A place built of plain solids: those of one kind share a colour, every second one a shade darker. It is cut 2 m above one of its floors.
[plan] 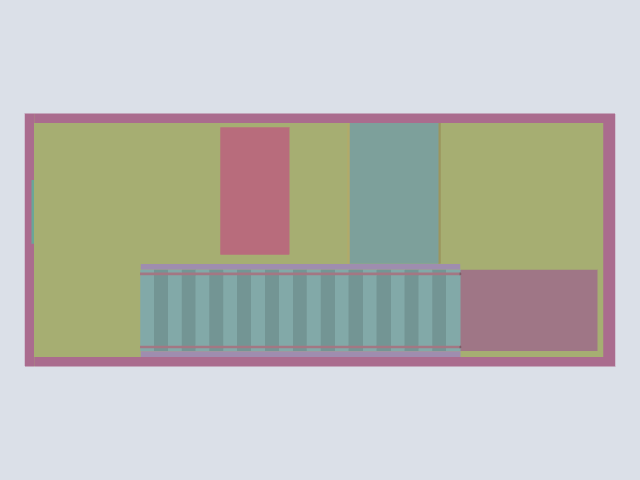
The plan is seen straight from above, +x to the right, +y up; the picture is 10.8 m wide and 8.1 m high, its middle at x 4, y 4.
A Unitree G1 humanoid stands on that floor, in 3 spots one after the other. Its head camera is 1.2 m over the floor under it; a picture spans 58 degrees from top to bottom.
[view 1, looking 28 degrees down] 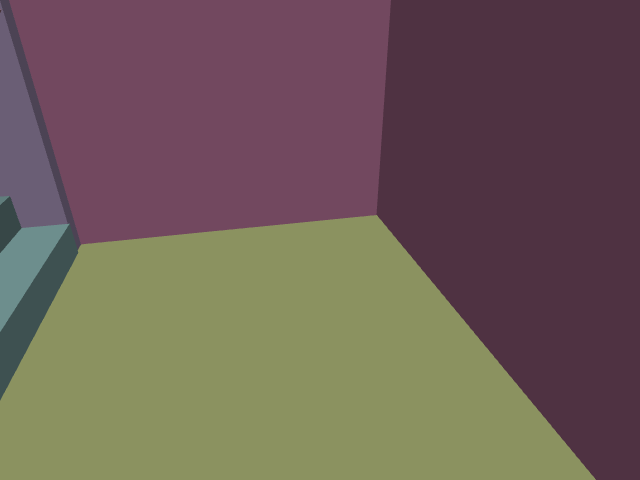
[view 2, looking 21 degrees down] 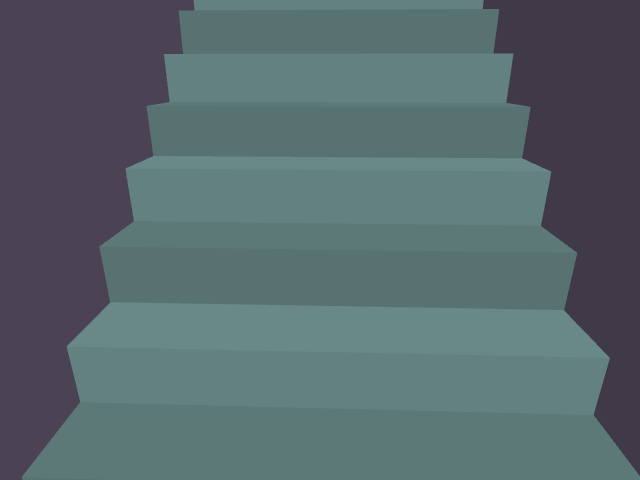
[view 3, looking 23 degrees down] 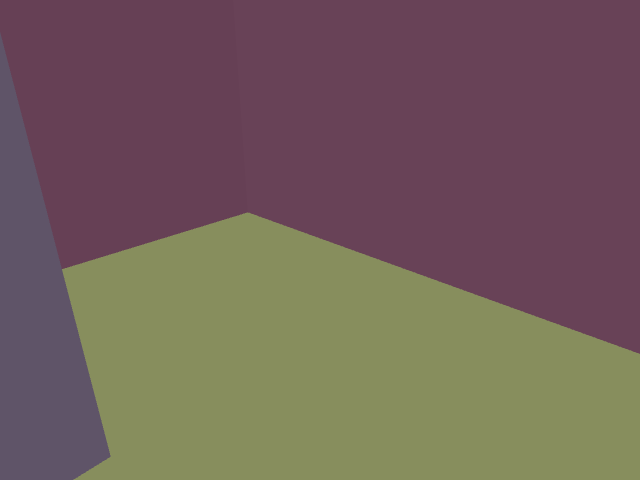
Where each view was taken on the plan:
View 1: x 0.12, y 4.47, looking -103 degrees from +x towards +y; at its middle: floor_slab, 2.56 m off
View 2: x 0.52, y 2.81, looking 2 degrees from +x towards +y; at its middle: tread_slab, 1.32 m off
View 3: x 1.26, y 4.79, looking -137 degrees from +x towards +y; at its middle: floor_slab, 3.07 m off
